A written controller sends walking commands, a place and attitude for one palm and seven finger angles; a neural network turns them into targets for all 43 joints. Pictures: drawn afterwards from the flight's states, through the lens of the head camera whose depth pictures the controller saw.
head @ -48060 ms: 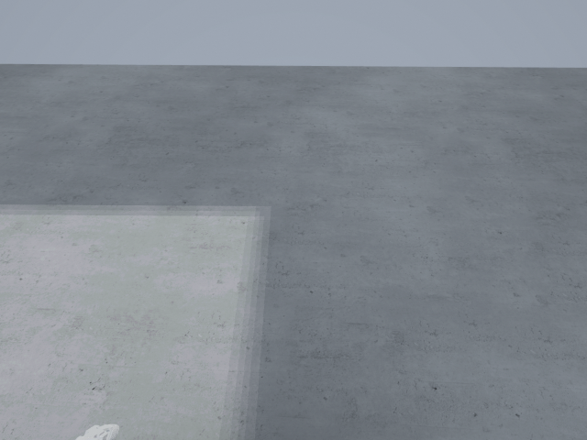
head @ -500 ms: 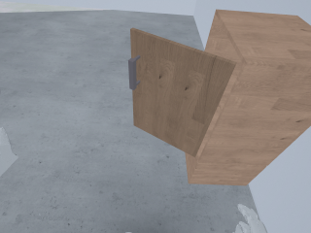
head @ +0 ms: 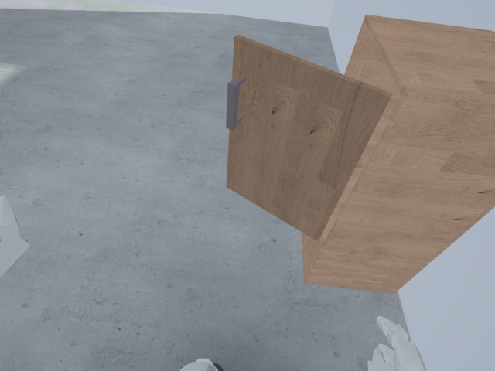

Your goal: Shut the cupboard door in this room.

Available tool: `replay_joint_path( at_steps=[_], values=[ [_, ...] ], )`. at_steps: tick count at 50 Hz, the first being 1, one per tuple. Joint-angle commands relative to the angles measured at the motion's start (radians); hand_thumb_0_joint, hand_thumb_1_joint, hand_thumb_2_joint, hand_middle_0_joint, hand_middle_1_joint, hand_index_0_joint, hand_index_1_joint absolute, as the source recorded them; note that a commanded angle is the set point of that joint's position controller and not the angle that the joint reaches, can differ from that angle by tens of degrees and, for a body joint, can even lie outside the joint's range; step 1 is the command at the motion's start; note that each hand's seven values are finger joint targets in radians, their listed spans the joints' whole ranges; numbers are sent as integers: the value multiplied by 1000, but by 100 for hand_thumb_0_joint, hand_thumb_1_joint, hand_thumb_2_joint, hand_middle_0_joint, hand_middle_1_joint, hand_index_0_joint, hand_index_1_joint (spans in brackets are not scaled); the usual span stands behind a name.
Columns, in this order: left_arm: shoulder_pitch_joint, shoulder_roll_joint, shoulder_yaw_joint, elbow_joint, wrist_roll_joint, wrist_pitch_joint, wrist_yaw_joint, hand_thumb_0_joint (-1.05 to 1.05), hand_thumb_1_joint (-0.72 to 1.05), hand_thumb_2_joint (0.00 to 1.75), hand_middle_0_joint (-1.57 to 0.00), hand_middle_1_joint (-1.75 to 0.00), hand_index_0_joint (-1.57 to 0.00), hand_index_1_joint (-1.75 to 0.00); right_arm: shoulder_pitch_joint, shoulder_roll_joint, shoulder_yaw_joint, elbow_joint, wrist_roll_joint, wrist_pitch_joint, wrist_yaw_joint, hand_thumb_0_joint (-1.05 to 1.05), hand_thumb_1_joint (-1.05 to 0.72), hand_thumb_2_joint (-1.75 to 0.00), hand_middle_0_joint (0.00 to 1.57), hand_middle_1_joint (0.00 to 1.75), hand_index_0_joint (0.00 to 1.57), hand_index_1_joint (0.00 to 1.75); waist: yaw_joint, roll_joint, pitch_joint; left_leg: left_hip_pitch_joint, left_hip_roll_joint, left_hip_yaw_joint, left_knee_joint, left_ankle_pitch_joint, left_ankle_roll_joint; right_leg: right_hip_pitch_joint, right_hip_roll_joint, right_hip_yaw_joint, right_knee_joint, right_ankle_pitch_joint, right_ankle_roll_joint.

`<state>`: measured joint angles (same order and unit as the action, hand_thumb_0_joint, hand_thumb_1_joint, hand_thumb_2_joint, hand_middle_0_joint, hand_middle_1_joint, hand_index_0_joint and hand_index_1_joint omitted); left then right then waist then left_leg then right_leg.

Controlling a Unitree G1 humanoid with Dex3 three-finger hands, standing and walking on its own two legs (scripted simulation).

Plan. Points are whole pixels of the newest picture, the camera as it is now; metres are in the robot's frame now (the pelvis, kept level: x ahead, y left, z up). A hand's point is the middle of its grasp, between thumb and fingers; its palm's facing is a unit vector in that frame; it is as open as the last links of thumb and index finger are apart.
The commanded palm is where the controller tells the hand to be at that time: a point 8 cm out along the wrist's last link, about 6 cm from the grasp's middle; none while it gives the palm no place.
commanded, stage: step back with the hand held close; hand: left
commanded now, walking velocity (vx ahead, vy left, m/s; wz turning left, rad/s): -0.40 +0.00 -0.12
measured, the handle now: (236, 103) +0.81 +0.05 -0.02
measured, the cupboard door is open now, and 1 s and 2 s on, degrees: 60 60 60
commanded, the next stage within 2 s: stop stepping back and stand still in 0.14 s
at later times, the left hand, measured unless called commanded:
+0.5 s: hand out of the picture +0.09 +0.31 +0.19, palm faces +0.40 -0.82 -0.42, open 7.4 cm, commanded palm +0.02 +0.35 +0.19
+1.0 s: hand out of the picture -0.09 +0.46 +0.23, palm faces +0.58 -0.76 -0.30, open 7.4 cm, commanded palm -0.15 +0.46 +0.19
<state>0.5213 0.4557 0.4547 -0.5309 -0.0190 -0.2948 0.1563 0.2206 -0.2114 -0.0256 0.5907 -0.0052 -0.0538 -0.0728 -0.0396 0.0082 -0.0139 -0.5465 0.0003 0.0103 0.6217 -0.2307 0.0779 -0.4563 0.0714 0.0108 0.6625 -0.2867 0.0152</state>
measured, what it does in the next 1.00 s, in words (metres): walks backwards: right foot, then left foot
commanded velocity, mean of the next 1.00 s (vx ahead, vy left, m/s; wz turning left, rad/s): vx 0.15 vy -0.12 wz -0.04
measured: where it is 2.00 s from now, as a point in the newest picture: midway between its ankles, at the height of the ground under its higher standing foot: outside the picture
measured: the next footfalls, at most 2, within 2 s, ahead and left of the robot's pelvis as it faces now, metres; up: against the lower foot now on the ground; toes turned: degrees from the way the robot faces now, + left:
right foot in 0.20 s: -0.09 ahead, -0.15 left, +0.00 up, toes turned +2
left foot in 0.58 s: +0.09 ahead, +0.09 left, +0.01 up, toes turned -1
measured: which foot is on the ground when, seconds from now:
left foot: down 0.00-0.50, up 0.52-0.56, down 0.58-0.70, up 0.72-0.88, down 0.90-1.00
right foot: up 0.00-0.18, down 0.20-0.56, up 0.58-0.74, down 0.76-0.88, up 0.90-1.00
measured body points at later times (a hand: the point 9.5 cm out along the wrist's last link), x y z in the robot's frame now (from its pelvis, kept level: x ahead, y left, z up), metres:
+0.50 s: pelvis -0.11 +0.04 +0.00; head -0.12 +0.09 +0.44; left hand +0.07 +0.35 +0.21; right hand +0.05 -0.20 -0.05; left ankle +0.13 +0.08 -0.70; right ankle -0.14 -0.15 -0.71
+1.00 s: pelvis -0.30 +0.17 +0.00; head -0.32 +0.22 +0.45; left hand -0.13 +0.50 +0.24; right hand -0.15 -0.04 -0.08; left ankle -0.26 +0.27 -0.72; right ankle -0.28 +0.01 -0.61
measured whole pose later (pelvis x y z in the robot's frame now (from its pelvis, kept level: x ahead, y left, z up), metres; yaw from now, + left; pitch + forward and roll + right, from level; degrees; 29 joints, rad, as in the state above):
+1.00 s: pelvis -0.30 +0.17 +0.00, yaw -2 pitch -2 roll -4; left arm 0.31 0.45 0.52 -0.49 -0.02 -0.24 0.16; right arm 0.24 -0.12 0.02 0.68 0.00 -0.10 -0.05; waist 0.04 -0.03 -0.04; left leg -0.38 0.10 0.02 0.74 -0.35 0.02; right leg -0.64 0.03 0.00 1.33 -0.40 0.00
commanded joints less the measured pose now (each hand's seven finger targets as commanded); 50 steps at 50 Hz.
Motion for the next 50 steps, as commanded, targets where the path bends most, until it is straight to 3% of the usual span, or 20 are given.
replay_joint_path(
  at_steps=[1,6,12,21,24,26,29,31,33,35,36,37,38,39,41,43,44,45,46,50],
  values=[
    [-45,200,177,-248,-29,-45,11,0,90,90,-20,-30,-20,-30,-123,-140,-66,-140,-3,-92,-8,0,-90,-90,20,30,20,30,48,177,-183,-74,313,-290,-440,-379,46,294,50,11,301,-159,-7],
    [20,148,108,-187,-69,-23,7,0,90,90,-20,-30,-20,-30,-117,-122,-44,-97,-4,-109,9,0,-90,-90,20,30,20,30,36,216,-150,154,293,-107,-423,-297,-78,211,-13,-30,-130,-228,-43],
    [-284,193,46,-263,-17,-50,24,0,90,90,-20,-30,-20,-30,-101,-107,-51,-52,10,-111,-1,0,-90,-90,20,30,20,30,-1,-152,-188,606,68,74,-1,40,-125,-202,-179,170,-410,8,-80],
    [-6,207,151,-226,-62,25,-13,0,90,90,-20,-30,-20,-30,-66,-113,-37,-135,-3,-74,-4,0,-90,-90,20,30,20,30,46,214,-110,318,99,-1,-392,-476,-250,37,74,-155,-152,-411,-76],
    [33,247,181,-316,-68,24,-17,0,90,90,-20,-30,-20,-30,-10,-105,-53,-112,9,-72,9,0,-90,-90,20,30,20,30,32,-134,-188,605,13,78,227,-204,-220,-289,-134,-6,-272,-448,-144],
    [-131,234,159,-381,-50,39,-5,0,90,90,-20,-30,-20,-30,29,-116,-51,-65,1,-67,1,0,-90,-90,20,30,20,30,-32,-242,-90,653,68,-132,576,-160,-147,-642,-294,118,-246,-527,-191],
    [-431,157,80,-234,-32,94,11,0,90,90,-20,-30,-20,-30,-30,-175,-13,-66,-19,-103,0,0,-90,-90,20,30,20,30,-52,574,105,-62,274,-544,-578,-823,-74,-98,51,-76,568,-362,3],
    [-468,208,92,-201,-4,107,-16,0,90,90,-20,-30,-20,-30,-95,-155,-55,-96,-2,-125,36,0,-90,-90,20,30,20,30,67,461,-12,-203,222,-266,-682,-837,-359,160,150,-160,850,-292,-13],
    [-296,212,117,-224,-36,119,-41,0,90,90,-20,-30,-20,-30,-164,-124,-83,-116,0,-115,67,0,-90,-90,20,30,20,30,126,425,-106,-164,96,100,-622,-542,-448,347,173,-310,689,-316,-26],
    [29,242,178,-256,-47,84,-24,0,90,90,-20,-30,-20,-30,-147,-61,-53,-126,42,-77,87,0,-90,-90,20,30,20,30,181,67,-142,-104,-22,351,200,-397,-312,340,-7,-181,78,-432,-190],
    [71,281,181,-359,-39,80,-26,0,90,90,-20,-30,-20,-30,-139,-52,-53,-127,70,-58,91,0,-90,-90,20,30,20,30,148,-559,2,-38,-47,26,1097,-386,-199,-242,-353,385,-284,-518,-328],
    [-63,283,212,-434,-66,72,-44,0,90,90,-20,-30,-20,-30,-135,-75,-71,-120,35,-71,77,0,-90,-90,20,30,20,30,44,-410,41,-218,-40,-169,1356,-327,-66,-446,-433,571,-472,-559,-358],
    [-247,521,347,-576,-85,12,-45,0,90,90,-20,-30,-20,-30,-109,-36,-17,-129,2,-74,78,0,-90,-90,20,30,20,30,-10,-94,-84,-129,78,-117,1251,-242,-116,-359,-462,459,-418,-502,-156],
    [-207,432,310,-377,-60,1,-42,0,90,90,-20,-30,-20,-30,-93,2,30,-148,-45,-68,70,0,-90,-90,20,30,20,30,11,-53,-92,-6,74,19,906,-206,-111,-301,-333,289,-413,-607,-1],
    [-284,240,178,-300,-31,24,-1,0,90,90,-20,-30,-20,-30,-122,-65,-13,-99,-3,-101,17,0,-90,-90,20,30,20,30,36,-71,-26,180,81,33,429,-355,-62,-306,-300,394,-371,-684,-207],
    [-335,227,131,-180,-9,37,22,0,90,90,-20,-30,-20,-30,-31,-102,5,-35,-2,-121,-23,0,-90,-90,20,30,20,30,-16,39,-28,437,45,58,-97,-422,-49,-304,-147,161,-19,-564,-125],
    [-395,174,83,-183,-5,34,31,0,90,90,-20,-30,-20,-30,-15,-149,-6,-52,3,-123,-23,0,-90,-90,20,30,20,30,-28,467,-1,479,274,-368,-374,-661,25,-440,9,-8,426,-404,-41],
    [-489,211,113,-219,12,-7,35,0,90,90,-20,-30,-20,-30,-58,-137,-9,-84,8,-129,-20,0,-90,-90,20,30,20,30,-9,496,79,289,487,-603,-503,-701,118,-454,-47,16,668,-271,-9],
    [-278,183,144,-6,21,-3,22,0,90,90,-20,-30,-20,-30,-76,-147,-41,-82,15,-111,-15,0,-90,-90,20,30,20,30,42,258,45,168,460,-461,-452,-593,110,-317,-45,1,820,-149,-4],
    [-244,56,-31,-125,-2,50,-15,0,90,90,-20,-30,-20,-30,-97,-124,-28,-101,15,-79,37,0,-90,-90,20,30,20,30,31,90,58,212,347,-297,-448,-540,12,-299,-75,-22,630,14,-4]
  ],
)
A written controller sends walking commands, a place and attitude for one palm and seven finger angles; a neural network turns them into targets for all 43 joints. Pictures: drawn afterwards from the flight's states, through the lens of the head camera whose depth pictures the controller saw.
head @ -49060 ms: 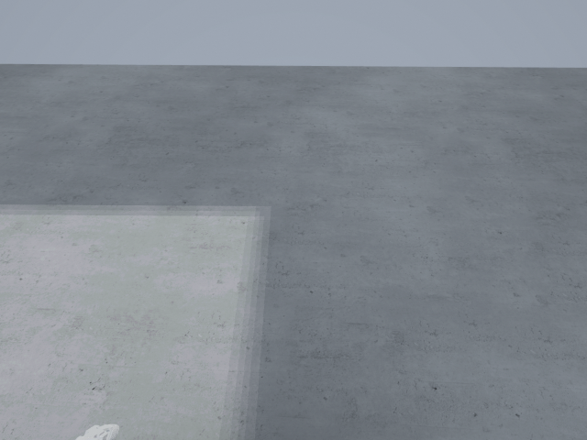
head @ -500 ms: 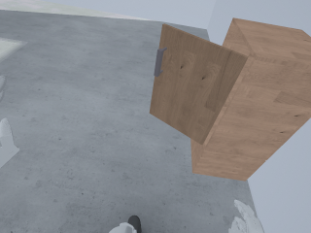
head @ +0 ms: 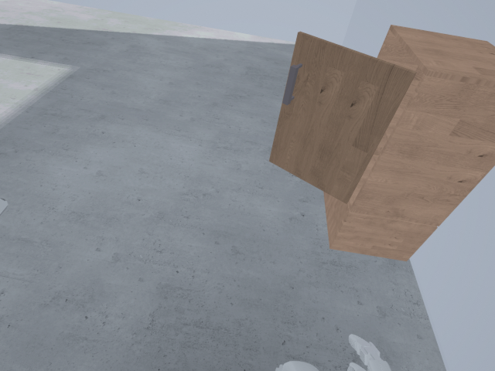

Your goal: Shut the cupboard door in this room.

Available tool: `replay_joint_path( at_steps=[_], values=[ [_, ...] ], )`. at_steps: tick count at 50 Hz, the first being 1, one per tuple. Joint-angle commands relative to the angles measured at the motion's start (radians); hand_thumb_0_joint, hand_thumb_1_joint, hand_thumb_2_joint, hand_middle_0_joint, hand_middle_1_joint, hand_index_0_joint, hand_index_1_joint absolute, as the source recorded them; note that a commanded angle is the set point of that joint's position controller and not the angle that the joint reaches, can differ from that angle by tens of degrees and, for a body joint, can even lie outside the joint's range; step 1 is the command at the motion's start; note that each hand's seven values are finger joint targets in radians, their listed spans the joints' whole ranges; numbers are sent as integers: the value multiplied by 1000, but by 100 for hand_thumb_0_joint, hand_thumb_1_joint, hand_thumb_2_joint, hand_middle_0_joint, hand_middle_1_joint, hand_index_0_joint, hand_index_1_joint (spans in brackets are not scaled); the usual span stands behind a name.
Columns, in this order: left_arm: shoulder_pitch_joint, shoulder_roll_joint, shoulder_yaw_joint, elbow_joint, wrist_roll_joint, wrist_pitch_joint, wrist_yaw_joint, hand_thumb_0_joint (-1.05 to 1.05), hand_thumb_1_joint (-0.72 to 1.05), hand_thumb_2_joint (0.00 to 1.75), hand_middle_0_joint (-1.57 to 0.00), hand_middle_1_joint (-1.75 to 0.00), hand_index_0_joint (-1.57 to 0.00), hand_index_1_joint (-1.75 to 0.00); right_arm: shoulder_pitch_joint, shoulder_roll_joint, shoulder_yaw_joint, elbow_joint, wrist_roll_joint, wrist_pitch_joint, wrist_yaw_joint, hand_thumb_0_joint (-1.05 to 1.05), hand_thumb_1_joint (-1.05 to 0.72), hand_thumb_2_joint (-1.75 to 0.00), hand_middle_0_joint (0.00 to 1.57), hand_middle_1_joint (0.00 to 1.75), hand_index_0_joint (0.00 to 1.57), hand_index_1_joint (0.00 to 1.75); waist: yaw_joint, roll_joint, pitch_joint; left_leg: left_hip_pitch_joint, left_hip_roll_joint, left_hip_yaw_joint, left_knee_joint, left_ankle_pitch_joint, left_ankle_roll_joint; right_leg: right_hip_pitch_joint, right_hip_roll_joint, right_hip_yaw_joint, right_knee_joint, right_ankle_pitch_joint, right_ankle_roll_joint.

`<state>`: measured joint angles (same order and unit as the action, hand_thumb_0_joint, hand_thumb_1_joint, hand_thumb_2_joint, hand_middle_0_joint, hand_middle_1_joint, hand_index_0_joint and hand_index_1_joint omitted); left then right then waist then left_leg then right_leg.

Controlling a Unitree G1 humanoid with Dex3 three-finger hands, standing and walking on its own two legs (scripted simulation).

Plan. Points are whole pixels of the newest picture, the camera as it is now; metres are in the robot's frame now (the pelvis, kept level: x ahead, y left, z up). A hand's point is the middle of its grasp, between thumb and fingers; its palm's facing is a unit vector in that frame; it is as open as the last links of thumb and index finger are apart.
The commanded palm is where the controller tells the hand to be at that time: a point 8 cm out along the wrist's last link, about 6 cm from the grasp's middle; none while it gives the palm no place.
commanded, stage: stop stepping back and stand still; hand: left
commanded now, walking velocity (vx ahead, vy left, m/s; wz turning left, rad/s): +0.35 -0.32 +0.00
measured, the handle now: (293, 84) +1.12 -0.08 -0.01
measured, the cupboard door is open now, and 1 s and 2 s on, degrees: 60 60 60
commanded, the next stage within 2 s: let the arm hang, fingers relaxed in 1.20 s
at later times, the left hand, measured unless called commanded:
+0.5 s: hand out of the picture +0.15 +0.28 +0.20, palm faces +0.46 -0.80 -0.39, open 7.4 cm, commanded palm +0.11 +0.31 +0.19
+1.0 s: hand (36, 209) +0.23 +0.30 +0.18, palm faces +0.39 -0.76 -0.51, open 7.4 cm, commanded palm +0.19 +0.33 +0.19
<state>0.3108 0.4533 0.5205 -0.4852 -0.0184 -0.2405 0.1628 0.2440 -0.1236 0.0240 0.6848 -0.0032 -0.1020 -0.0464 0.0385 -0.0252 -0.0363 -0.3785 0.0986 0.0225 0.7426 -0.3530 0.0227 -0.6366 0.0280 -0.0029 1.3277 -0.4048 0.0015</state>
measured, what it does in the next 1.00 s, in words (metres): steps on the spot: right foot, then left foot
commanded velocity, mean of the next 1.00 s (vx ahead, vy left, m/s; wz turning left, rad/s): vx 0.05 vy -0.03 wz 0.00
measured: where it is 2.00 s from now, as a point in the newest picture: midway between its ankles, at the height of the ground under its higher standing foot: outside the picture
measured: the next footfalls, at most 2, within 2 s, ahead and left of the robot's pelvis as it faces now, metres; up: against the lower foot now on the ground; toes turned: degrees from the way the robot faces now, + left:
right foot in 0.36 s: -0.11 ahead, -0.08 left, -0.01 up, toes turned -8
left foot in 0.62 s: +0.05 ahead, +0.17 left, -0.01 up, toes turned -3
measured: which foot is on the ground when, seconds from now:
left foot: down 0.00-0.32, up 0.34-0.60, down 0.62-1.00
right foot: up 0.00-0.34, down 0.36-0.64, up 0.66-0.80, down 0.82-1.00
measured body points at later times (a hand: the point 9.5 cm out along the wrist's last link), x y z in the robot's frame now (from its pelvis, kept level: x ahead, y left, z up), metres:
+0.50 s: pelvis -0.05 +0.02 +0.01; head -0.08 +0.03 +0.46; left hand +0.12 +0.32 +0.22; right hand +0.06 -0.25 -0.08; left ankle +0.02 +0.14 -0.64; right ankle -0.15 -0.08 -0.72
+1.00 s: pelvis +0.02 +0.05 +0.01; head +0.02 +0.04 +0.46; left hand +0.20 +0.34 +0.21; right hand +0.14 -0.19 -0.10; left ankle +0.04 +0.17 -0.72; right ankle -0.06 -0.04 -0.72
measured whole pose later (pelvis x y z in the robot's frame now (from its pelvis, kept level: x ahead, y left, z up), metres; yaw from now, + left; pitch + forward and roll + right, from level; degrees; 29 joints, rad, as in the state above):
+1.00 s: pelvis +0.02 +0.05 +0.01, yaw -5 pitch +1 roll +0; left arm 0.59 0.41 0.43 -0.47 -0.03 -0.19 0.17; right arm 0.25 -0.18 0.02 0.68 0.01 -0.07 -0.07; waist 0.02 0.02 -0.03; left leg -0.32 0.03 0.06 0.58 -0.27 0.00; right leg -0.18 -0.01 -0.07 0.57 -0.40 -0.03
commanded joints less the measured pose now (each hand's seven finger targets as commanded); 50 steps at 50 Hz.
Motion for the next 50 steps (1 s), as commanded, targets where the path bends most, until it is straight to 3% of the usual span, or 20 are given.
replay_joint_path(
  at_steps=[1,8,13,15,16,17,18,19,20,24,26,29,30,31,33,39,41,43,46,50],
  values=[
    [-11,61,-107,-212,-9,15,-19,0,90,90,-20,-30,-20,-30,-127,-206,-76,-202,12,-17,9,0,-90,-90,20,30,20,30,-45,155,60,45,235,-256,-598,-428,46,-60,-16,-35,-94,137,10],
    [145,207,19,-404,-5,47,19,0,90,90,-20,-30,-20,-30,-140,-160,-60,-216,-29,7,-33,0,-90,-90,20,30,20,30,-40,375,-61,159,164,-43,-715,-283,-61,261,56,-173,-464,40,-2],
    [210,210,44,-272,-41,81,21,0,90,90,-20,-30,-20,-30,-118,-161,-61,-207,-25,6,-39,0,-90,-90,20,30,20,30,-51,329,-84,108,127,10,-539,-202,-43,529,93,-216,-826,-146,-45],
    [229,221,61,-207,-40,92,11,0,90,90,-20,-30,-20,-30,-106,-159,-60,-200,-7,19,-31,0,-90,-90,20,30,20,30,-44,115,-91,-158,39,74,-160,-196,-33,721,-43,-38,-995,-93,-122],
    [188,244,77,-221,-32,86,11,0,90,90,-20,-30,-20,-30,-104,-150,-63,-202,4,28,-21,0,-90,-90,20,30,20,30,-41,-86,-52,-344,-26,92,140,-152,-31,709,-266,266,-1082,-133,-215],
    [157,292,127,-243,-21,61,27,0,90,90,-20,-30,-20,-30,-126,-167,-59,-226,-1,19,-15,0,-90,-90,20,30,20,30,-26,-112,7,-478,-43,6,364,-149,-31,642,-422,495,-1164,-69,-298],
    [83,368,183,-270,-29,22,31,0,90,90,-20,-30,-20,-30,-155,-181,-54,-228,-10,7,-2,0,-90,-90,20,30,20,30,-48,-164,58,-503,-6,-7,520,-108,-58,556,-446,518,-1174,47,-327],
    [106,203,72,-172,-28,10,26,0,90,90,-20,-30,-20,-30,-88,-178,-86,-203,21,1,-10,0,-90,-90,20,30,20,30,-57,-248,40,-540,-19,-32,614,-101,-53,583,-418,472,-1166,-95,-302],
    [123,149,14,-114,-29,24,15,0,90,90,-20,-30,-20,-30,-109,-222,-103,-194,19,-2,-14,0,-90,-90,20,30,20,30,-65,-150,149,-521,-9,-75,610,11,-57,457,-359,413,-1168,-71,-263],
    [-16,153,-11,-144,-9,-6,19,0,90,90,-20,-30,-20,-30,-147,-177,-71,-166,7,7,-47,0,-90,-90,20,30,20,30,-60,-1,188,-270,33,28,247,69,-34,321,-292,110,-1083,139,-186],
    [-64,162,-23,-218,1,-23,30,0,90,90,-20,-30,-20,-30,-151,-171,-74,-170,6,-18,-56,0,-90,-90,20,30,20,30,-40,-60,128,-67,-9,101,78,109,-23,320,-268,65,-1038,196,-169],
    [23,197,31,-316,-8,-37,46,0,90,90,-20,-30,-20,-30,-107,-184,-82,-178,4,-51,-65,0,-90,-90,20,30,20,30,-58,36,9,215,-79,147,-188,198,-15,351,-200,-14,-806,313,-115],
    [70,206,59,-349,-15,-46,47,0,90,90,-20,-30,-20,-30,-93,-204,-94,-187,9,-56,-66,0,-90,-90,20,30,20,30,-63,145,-58,330,-23,46,-259,250,15,324,-159,-33,-640,302,-65],
    [95,217,92,-377,-21,-52,51,0,90,90,-20,-30,-20,-30,-88,-228,-102,-197,11,-53,-62,0,-90,-90,20,30,20,30,-54,322,-134,431,133,-192,-289,439,80,233,-54,-93,-460,118,-7],
    [176,226,119,-304,-33,-58,34,0,90,90,-20,-30,-20,-30,-99,-196,-84,-184,-6,-55,-44,0,-90,-90,20,30,20,30,-60,337,-150,327,270,-435,-428,374,160,191,-10,-9,-244,-197,5],
    [345,197,149,-236,-43,-36,18,0,90,90,-20,-30,-20,-30,-110,-176,-52,-174,8,-40,-10,0,-90,-90,20,30,20,30,-50,204,-81,-87,131,-65,-424,-121,38,559,-32,-91,-781,41,5],
    [320,191,143,-171,-40,-19,16,0,90,90,-20,-30,-20,-30,-98,-178,-57,-186,7,-23,-12,0,-90,-90,20,30,20,30,-64,56,-31,-126,43,0,-288,-149,-9,534,-95,49,-931,60,-42],
    [321,144,74,-136,-41,6,12,0,90,90,-20,-30,-20,-30,-73,-169,-63,-176,14,-15,-8,0,-90,-90,20,30,20,30,-69,-162,-18,-36,-34,19,-54,51,-34,397,-264,318,-1046,156,-116],
    [211,149,41,-129,-26,4,29,0,90,90,-20,-30,-20,-30,-76,-167,-47,-163,16,-16,-20,0,-90,-90,20,30,20,30,-72,-113,-51,-16,-41,-1,-124,102,-30,527,-252,159,-891,677,-104],
    [125,155,4,-166,-11,10,24,0,90,90,-20,-30,-20,-30,-92,-195,-56,-192,20,-17,-54,0,-90,-90,20,30,20,30,-58,31,-126,251,28,-21,-221,802,14,477,-107,-4,-736,837,25]
  ],
)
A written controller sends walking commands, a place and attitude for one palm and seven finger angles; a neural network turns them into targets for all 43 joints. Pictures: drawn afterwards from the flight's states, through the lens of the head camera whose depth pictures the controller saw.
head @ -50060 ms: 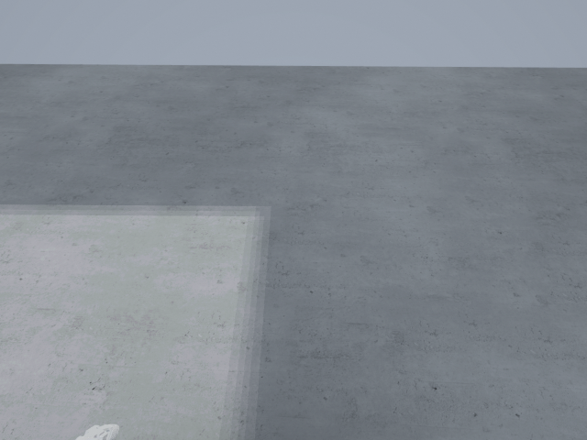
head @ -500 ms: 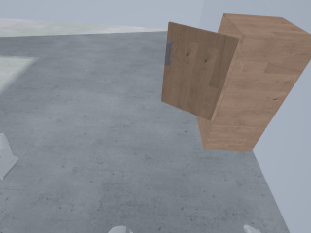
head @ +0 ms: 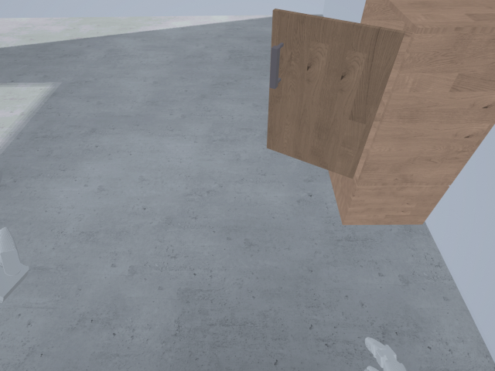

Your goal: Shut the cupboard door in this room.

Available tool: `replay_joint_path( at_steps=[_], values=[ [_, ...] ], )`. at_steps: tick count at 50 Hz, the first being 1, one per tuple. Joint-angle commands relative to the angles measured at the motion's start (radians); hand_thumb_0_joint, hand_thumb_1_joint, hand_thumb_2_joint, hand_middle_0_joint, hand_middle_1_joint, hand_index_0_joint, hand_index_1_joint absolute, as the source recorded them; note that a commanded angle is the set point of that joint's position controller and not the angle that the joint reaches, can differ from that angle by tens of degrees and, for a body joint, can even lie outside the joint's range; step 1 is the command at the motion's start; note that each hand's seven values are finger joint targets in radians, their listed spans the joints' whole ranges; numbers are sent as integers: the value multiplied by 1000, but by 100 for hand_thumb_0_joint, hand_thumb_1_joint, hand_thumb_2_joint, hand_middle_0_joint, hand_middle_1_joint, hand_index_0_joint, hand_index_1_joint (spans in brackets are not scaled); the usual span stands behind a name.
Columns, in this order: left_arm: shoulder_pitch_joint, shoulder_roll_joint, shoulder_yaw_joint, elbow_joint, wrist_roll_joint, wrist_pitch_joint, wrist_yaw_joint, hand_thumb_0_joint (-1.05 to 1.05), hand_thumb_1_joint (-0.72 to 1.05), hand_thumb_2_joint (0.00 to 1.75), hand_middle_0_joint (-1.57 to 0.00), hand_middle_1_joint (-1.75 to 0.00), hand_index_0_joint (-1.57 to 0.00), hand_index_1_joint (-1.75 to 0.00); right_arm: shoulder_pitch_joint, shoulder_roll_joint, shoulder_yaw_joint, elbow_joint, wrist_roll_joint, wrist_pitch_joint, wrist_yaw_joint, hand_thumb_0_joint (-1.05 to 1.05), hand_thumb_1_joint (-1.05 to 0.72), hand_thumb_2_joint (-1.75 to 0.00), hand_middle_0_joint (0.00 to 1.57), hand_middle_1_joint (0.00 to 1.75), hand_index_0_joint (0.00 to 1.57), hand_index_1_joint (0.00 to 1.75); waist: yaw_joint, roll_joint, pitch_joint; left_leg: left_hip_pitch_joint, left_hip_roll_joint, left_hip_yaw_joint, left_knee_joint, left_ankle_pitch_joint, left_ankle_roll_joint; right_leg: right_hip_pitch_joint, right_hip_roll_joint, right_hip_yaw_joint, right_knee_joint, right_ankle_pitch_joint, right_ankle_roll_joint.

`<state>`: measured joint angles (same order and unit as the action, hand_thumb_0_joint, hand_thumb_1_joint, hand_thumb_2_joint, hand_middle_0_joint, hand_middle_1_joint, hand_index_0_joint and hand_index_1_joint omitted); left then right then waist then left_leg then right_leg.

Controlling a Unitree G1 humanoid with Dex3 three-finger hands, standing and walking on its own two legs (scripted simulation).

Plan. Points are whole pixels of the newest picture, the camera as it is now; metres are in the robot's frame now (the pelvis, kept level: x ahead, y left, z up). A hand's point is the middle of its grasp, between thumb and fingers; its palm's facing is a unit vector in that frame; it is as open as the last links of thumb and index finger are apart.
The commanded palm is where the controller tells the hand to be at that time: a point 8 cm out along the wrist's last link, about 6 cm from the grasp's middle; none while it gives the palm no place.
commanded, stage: stop stepping back and stand still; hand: left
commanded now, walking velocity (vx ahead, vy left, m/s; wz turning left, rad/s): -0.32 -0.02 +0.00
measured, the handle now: (277, 65) +1.10 -0.02 -0.02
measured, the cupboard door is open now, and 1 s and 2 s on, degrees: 60 60 60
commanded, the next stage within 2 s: let the arm hang, fingers relaxed in 0.20 s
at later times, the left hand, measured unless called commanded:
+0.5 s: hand out of the picture +0.12 +0.23 -0.11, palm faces +0.07 -0.95 -0.32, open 7.4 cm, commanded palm none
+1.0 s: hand out of the picture -0.16 +0.20 -0.17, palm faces +0.08 -0.98 -0.18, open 7.3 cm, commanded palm none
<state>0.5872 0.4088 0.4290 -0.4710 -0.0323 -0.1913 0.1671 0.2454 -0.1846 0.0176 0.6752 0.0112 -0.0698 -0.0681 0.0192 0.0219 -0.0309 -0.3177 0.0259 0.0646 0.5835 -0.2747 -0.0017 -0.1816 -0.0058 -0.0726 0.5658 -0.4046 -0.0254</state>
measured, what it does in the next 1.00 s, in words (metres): shifts its weight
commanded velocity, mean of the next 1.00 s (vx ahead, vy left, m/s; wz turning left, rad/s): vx -0.04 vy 0.00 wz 0.00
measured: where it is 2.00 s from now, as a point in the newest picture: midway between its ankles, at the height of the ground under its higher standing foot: outside the picture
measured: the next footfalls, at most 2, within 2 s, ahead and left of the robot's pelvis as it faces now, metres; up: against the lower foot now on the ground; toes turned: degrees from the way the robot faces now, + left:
none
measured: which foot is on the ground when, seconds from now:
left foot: down 0.00-1.00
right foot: down 0.00-1.00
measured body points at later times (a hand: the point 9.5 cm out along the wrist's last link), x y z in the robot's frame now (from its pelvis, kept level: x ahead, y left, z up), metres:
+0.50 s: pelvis -0.04 +0.02 -0.02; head -0.05 +0.01 +0.43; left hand +0.11 +0.28 -0.08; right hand +0.10 -0.23 -0.14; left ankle +0.01 +0.12 -0.73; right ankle -0.07 -0.09 -0.73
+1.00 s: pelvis -0.09 +0.03 +0.01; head -0.08 +0.04 +0.46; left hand -0.16 +0.25 -0.15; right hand -0.11 -0.19 -0.15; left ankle -0.02 +0.12 -0.73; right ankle -0.07 -0.09 -0.73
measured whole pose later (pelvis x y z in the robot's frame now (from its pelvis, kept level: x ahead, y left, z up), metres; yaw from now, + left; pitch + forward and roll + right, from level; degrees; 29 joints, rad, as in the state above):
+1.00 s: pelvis -0.09 +0.03 +0.01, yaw +2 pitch -1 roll -1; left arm 0.40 0.15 0.02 1.14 0.02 0.04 0.03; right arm 0.36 -0.13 -0.01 1.10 -0.02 0.03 -0.04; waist 0.01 0.00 0.01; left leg -0.31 -0.02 0.02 0.48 -0.16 0.04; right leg -0.23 0.00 -0.02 0.49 -0.27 0.00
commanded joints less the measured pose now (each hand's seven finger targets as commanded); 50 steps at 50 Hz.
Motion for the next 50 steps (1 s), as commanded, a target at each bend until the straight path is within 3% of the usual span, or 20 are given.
replay_joint_path(
  at_steps=[1,5,7,11,14,15,16,19,21,22,24,25,26,28,31,34,37,41,47,50],
  values=[
    [-162,205,95,-223,4,-43,18,0,90,90,-20,-30,-20,-30,-97,-136,-50,-192,6,-43,-31,0,-90,-90,20,30,20,30,-36,25,-148,227,119,-78,-48,845,47,-2,-54,51,40,793,56],
    [-53,199,117,-299,-5,-54,6,0,90,90,-20,-30,-20,-30,-100,-143,-62,-221,4,-41,-14,0,-90,-90,20,30,20,30,-23,162,-125,179,163,-125,-106,780,42,-12,-8,35,-46,365,34],
    [41,236,178,-284,-12,-57,4,0,90,90,-20,-30,-20,-30,-98,-145,-66,-229,0,-35,-9,0,-90,-90,20,30,20,30,-18,179,-130,112,153,-120,-104,683,32,47,-7,32,-96,444,32],
    [83,229,189,-247,-30,-62,10,0,90,90,-20,-30,-20,-30,-80,-136,-61,-244,7,-12,-11,0,-90,-90,20,30,20,30,-33,58,-208,36,90,-53,-17,543,-3,150,-95,115,-72,804,14],
    [89,222,179,-199,-34,-48,18,0,90,90,-20,-30,-20,-30,-86,-129,-56,-243,13,-6,-18,0,-90,-90,20,30,20,30,-35,-36,-215,11,57,-40,21,355,-9,148,-150,156,-82,901,11],
    [-60,-70,-351,502,41,122,-119,0,90,90,-20,-30,-20,-30,-198,-174,-48,-89,14,-59,69,0,-90,-90,20,30,20,30,-50,21,-99,-49,78,-70,187,353,-18,-10,-258,109,23,944,-29],
    [-100,-63,-342,531,40,191,-144,0,90,90,-20,-30,-20,-30,-116,-161,-57,-73,-4,-31,81,0,-90,-90,20,30,20,30,-55,33,-125,-2,69,-85,179,225,-28,-93,-235,153,-9,823,-55],
    [-247,-45,-364,669,60,209,-156,0,90,90,-20,-30,-20,-30,-51,-168,-57,-42,-18,37,76,0,-90,-90,20,30,20,30,-44,-246,-48,-45,38,-98,187,130,-4,-181,-211,103,-24,533,-76],
    [-302,-37,-359,800,71,215,-153,0,90,90,-20,-30,-20,-30,-49,-179,-59,-28,-35,69,72,0,-90,-90,20,30,20,30,-47,-360,45,-31,21,-92,184,95,4,-247,-214,105,-63,433,-86],
    [-320,-24,-362,863,71,218,-149,0,90,90,-20,-30,-20,-30,-47,-189,-61,-20,-41,79,72,0,-90,-90,20,30,20,30,-48,-322,56,-12,27,-93,153,158,7,-250,-206,108,-42,409,-84],
    [-332,-37,-369,963,62,231,-144,0,90,90,-20,-30,-20,-30,-17,-202,-53,19,-48,86,72,0,-90,-90,20,30,20,30,-48,-94,70,3,88,-208,-10,319,54,-236,-129,77,34,178,-32],
    [-328,-51,-372,1019,56,236,-140,0,90,90,-20,-30,-20,-30,-11,-223,-51,45,-52,82,71,0,-90,-90,20,30,20,30,-42,78,68,-60,155,-335,-153,261,101,-171,-51,43,102,7,17],
    [-299,-58,-371,1090,49,240,-138,0,90,90,-20,-30,-20,-30,-20,-242,-50,73,-53,81,65,0,-90,-90,20,30,20,30,-27,181,58,-129,201,-431,-281,40,135,-103,-16,49,171,-71,32],
    [-237,-71,-369,1206,53,236,-145,0,90,90,-20,-30,-20,-30,-44,-227,-51,108,-45,81,56,0,-90,-90,20,30,20,30,11,188,34,-205,196,-411,-359,-209,146,-15,-21,79,179,-55,18],
    [-143,-136,-366,1335,58,229,-150,0,90,90,-20,-30,-20,-30,-43,-170,-55,158,-43,92,45,0,-90,-90,20,30,20,30,25,241,-21,-161,137,-294,-362,-299,113,43,1,62,62,15,9],
    [-118,-140,-379,1410,61,213,-147,0,90,90,-20,-30,-20,-30,2,-134,-62,210,-35,104,46,0,-90,-90,20,30,20,30,11,56,23,-112,64,-199,-279,-276,61,-2,-29,142,-136,-46,-15],
    [-209,-107,-385,1440,53,199,-140,0,90,90,-20,-30,-20,-30,91,-55,-56,270,-28,119,52,0,-90,-90,20,30,20,30,-56,-152,96,105,-24,-83,19,-28,19,-302,-189,326,-382,-239,-82],
    [-269,-132,-394,1485,50,196,-140,0,90,90,-20,-30,-20,-30,190,-23,-50,348,-25,107,41,0,-90,-90,20,30,20,30,-92,-108,112,193,5,-102,-16,15,27,-376,-143,228,-314,-184,-64],
    [-133,-175,-396,1579,54,213,-134,0,90,90,-20,-30,-20,-30,133,-81,-50,379,-31,86,28,0,-90,-90,20,30,20,30,-10,70,170,-92,103,-286,-365,-310,70,-93,-19,125,-162,-20,3],
    [-104,-205,-396,1595,57,213,-133,0,90,90,-20,-30,-20,-30,115,-73,-54,383,-32,83,27,0,-90,-90,20,30,20,30,4,52,139,-107,104,-287,-405,-327,75,-32,-11,104,-132,36,13]
  ],
)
